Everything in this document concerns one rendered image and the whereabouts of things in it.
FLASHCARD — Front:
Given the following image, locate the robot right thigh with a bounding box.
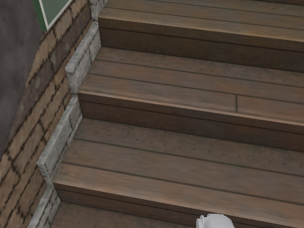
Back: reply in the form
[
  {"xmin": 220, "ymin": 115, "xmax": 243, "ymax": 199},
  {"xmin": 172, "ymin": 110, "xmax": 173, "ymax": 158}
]
[{"xmin": 196, "ymin": 214, "xmax": 235, "ymax": 228}]

